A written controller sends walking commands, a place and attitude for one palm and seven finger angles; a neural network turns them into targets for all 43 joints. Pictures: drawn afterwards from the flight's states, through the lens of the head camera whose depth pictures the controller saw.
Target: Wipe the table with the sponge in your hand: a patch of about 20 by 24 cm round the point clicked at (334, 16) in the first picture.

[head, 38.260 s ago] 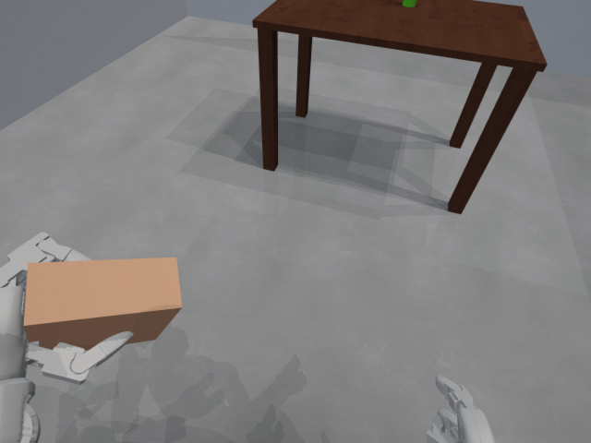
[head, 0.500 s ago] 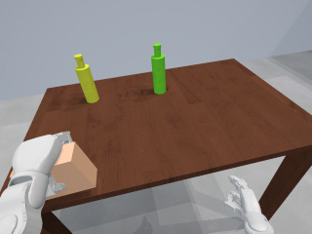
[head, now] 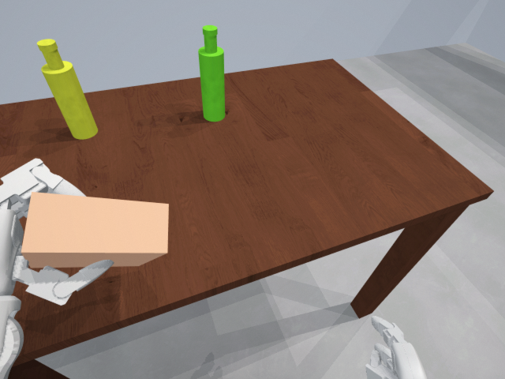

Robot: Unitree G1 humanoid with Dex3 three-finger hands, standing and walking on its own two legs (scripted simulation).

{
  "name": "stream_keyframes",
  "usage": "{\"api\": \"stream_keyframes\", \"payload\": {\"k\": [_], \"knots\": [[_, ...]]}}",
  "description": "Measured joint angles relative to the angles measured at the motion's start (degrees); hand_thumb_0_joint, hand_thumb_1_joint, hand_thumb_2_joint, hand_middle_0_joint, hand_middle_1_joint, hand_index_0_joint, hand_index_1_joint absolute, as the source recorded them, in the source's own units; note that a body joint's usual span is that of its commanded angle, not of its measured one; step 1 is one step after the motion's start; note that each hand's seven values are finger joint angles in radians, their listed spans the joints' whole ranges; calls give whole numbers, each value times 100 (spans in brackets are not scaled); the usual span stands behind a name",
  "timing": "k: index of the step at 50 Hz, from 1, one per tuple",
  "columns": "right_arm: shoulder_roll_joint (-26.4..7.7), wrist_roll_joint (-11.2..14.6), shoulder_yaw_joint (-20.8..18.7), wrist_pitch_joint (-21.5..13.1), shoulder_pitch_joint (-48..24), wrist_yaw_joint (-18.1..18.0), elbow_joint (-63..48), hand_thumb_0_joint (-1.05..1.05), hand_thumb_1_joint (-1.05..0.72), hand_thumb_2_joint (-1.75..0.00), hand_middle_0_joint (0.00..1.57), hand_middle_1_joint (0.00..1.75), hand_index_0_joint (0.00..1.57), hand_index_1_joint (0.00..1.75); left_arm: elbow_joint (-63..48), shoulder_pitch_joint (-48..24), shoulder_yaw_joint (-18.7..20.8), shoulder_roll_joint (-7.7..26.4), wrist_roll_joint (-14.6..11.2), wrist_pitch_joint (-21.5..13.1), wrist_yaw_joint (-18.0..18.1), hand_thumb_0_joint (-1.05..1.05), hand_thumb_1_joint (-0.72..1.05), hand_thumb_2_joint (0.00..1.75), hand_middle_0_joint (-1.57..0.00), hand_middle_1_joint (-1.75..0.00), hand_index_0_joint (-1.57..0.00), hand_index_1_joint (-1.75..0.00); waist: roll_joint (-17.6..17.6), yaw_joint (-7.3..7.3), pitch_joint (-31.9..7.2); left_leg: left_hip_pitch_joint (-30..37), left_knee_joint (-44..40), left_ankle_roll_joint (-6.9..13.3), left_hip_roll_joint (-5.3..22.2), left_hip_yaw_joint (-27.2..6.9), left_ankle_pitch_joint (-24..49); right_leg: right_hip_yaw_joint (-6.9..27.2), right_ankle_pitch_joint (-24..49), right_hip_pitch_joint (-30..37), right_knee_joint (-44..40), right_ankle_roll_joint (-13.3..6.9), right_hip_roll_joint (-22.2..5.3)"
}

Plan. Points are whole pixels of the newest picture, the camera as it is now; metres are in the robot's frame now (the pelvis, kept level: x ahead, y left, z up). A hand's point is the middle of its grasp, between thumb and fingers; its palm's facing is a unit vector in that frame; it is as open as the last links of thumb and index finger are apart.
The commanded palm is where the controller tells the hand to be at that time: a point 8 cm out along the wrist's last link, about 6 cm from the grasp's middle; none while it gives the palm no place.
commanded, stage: step back with the hand held close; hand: left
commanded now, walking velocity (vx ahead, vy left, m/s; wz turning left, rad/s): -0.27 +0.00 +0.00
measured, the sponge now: (116, 237) +0.24 +0.19 +0.17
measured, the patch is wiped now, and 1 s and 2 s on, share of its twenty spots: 0.95 0.95 0.95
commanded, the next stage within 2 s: stop stepping back and stand still in 1.28 s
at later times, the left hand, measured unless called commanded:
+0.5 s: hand (16, 273) +0.17 +0.24 +0.20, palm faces +0.43 -0.80 -0.42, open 9.7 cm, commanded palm +0.12 +0.29 +0.21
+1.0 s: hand out of the picture +0.13 +0.24 +0.21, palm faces +0.45 -0.81 -0.38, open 9.7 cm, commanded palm +0.06 +0.27 +0.21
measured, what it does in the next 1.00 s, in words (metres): walks backwards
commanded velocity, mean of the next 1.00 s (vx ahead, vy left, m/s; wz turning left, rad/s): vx -0.34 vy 0.00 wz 0.00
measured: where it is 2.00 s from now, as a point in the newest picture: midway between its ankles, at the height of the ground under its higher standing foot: outside the picture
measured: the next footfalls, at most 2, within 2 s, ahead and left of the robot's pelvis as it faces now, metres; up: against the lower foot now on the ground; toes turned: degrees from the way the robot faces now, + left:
right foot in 1.02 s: -0.05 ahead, -0.15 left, +0.00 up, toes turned -1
left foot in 1.26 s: -0.11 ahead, +0.11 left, +0.00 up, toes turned +2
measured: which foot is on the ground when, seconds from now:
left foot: down 0.00-1.00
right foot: down 0.00-0.80, up 0.82-1.00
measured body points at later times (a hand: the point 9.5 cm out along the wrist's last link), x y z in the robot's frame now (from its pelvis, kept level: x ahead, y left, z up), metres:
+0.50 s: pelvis -0.04 +0.01 -0.01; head -0.02 +0.02 +0.44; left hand +0.14 +0.29 +0.23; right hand +0.15 -0.23 -0.08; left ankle +0.02 +0.10 -0.73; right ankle +0.03 -0.11 -0.73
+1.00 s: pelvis -0.10 +0.00 -0.01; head -0.08 +0.02 +0.44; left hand +0.10 +0.28 +0.23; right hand +0.05 -0.23 -0.09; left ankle +0.02 +0.10 -0.73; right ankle -0.09 -0.14 -0.72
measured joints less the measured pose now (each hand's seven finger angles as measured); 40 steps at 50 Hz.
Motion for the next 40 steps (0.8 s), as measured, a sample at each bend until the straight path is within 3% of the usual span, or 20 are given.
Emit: {"api": "stream_keyframes", "payload": {"k": [4,8,16,29,33,36,38,40], "knots": [[-41,-3,-189,7,260,24,249,1,-90,-90,21,30,20,30,-132,328,434,145,-39,-310,81,-1,-49,106,-76,-137,-78,-136,3,-196,66,-76,-120,43,-31,35,87,38,86,-74,-126,49,-34],[-36,30,-288,7,361,52,409,2,-90,-90,20,30,20,30,-102,609,627,261,-29,-412,114,-1,-49,106,-76,-137,-78,-137,29,-262,129,-155,-186,45,-21,39,176,42,210,-125,-255,53,-26],[49,17,-295,-155,101,40,343,2,-90,-90,20,30,20,30,-251,790,499,168,37,-500,187,-2,-49,106,-76,-137,-78,-137,17,-190,155,-512,114,39,-52,43,189,27,180,-513,124,44,-55],[120,22,-200,-328,-230,25,49,1,-90,-90,21,30,20,30,-81,60,528,-91,130,-555,303,-1,-49,106,-76,-137,-79,-136,88,34,9,-860,542,37,-16,19,174,-49,205,-816,490,37,-40],[125,10,-173,-314,-227,59,71,1,-90,-90,21,30,20,30,-47,-12,429,-164,121,-530,315,-1,-49,106,-76,-137,-79,-137,44,-5,33,-983,695,-2,18,38,-139,-80,257,-883,494,7,-43],[102,3,-191,-276,-254,97,134,1,-90,-90,21,30,20,30,-224,40,326,-145,89,-548,339,-1,-49,106,-76,-137,-79,-137,-51,-128,141,-1104,818,-61,4,58,-350,-127,286,-962,556,3,-110],[95,-5,-217,-229,-263,115,154,1,-90,-90,21,30,20,30,-427,156,318,-65,71,-577,351,-1,-49,106,-76,-137,-79,-137,-150,-213,231,-1149,811,-54,3,129,-193,-132,282,-1035,657,30,-171],[82,-19,-248,-208,-212,123,107,1,-90,-90,21,30,20,30,-638,318,394,49,80,-605,372,-1,-49,106,-76,-137,-79,-137,-201,-239,285,-1174,708,41,39,216,401,-107,127,-1167,865,48,-178]]}}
